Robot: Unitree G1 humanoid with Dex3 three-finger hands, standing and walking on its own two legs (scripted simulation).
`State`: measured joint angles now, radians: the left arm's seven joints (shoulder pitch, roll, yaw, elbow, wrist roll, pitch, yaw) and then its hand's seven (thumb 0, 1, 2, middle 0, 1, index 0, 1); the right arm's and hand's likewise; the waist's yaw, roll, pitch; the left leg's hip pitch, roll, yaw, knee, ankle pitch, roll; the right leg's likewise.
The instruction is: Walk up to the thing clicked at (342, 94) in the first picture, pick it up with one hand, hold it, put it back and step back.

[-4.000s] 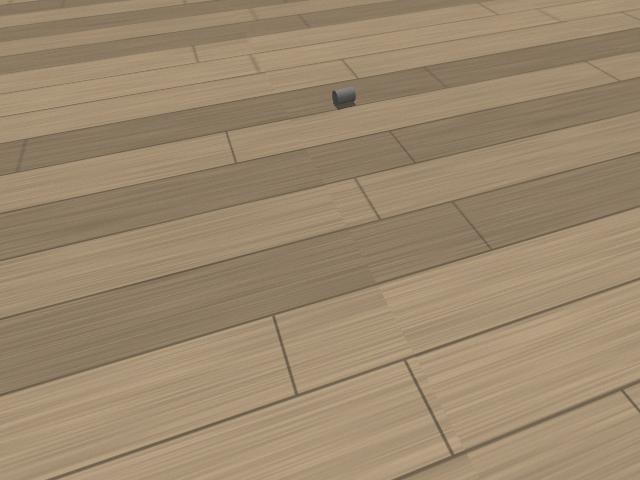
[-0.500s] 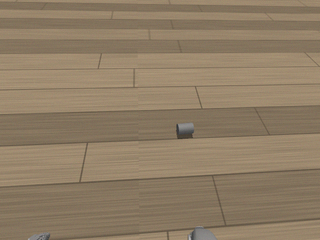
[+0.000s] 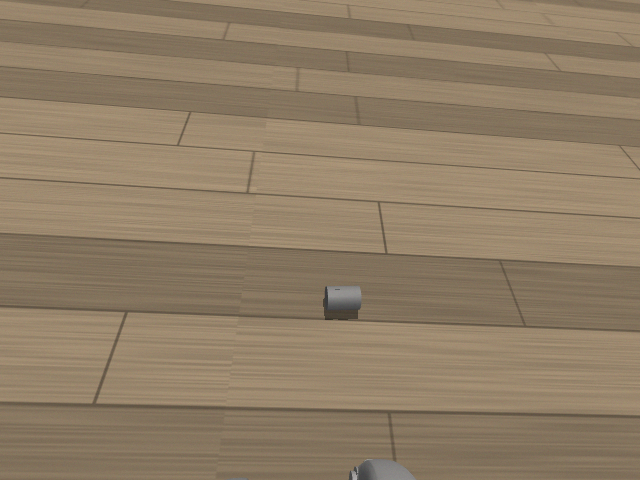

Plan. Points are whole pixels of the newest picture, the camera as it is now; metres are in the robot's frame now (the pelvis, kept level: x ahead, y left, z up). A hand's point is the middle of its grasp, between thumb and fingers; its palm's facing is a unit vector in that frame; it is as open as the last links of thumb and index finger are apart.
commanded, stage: walk up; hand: left
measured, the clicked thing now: (342, 297) +0.82 -0.13 -0.71
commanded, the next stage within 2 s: none
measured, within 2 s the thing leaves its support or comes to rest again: neither
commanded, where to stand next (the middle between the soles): +0.46 -0.42 m, yaw +7 degrees
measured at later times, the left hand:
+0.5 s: hand (248, 466) +0.17 +0.10 -0.13, palm faces +0.04 -0.93 -0.36, open 7.4 cm
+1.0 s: hand (364, 358) +0.33 -0.07 -0.14, palm faces +0.04 -0.91 -0.40, open 7.4 cm
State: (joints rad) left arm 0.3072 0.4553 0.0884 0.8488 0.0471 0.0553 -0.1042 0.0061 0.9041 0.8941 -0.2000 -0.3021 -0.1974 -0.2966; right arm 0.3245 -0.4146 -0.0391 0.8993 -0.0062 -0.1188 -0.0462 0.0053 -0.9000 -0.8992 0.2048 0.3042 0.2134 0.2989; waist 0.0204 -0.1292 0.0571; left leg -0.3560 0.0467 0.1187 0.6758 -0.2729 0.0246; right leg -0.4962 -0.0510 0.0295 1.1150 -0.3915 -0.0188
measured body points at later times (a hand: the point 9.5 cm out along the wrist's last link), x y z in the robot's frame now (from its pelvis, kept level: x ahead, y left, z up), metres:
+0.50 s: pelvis +0.15 -0.19 +0.01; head +0.17 -0.17 +0.45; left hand +0.17 +0.15 -0.11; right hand +0.24 -0.52 -0.09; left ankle +0.23 -0.09 -0.70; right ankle +0.15 -0.27 -0.72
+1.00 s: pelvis +0.28 -0.37 -0.02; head +0.28 -0.37 +0.43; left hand +0.33 -0.02 -0.11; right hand +0.33 -0.75 -0.11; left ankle +0.27 -0.20 -0.66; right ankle +0.33 -0.49 -0.72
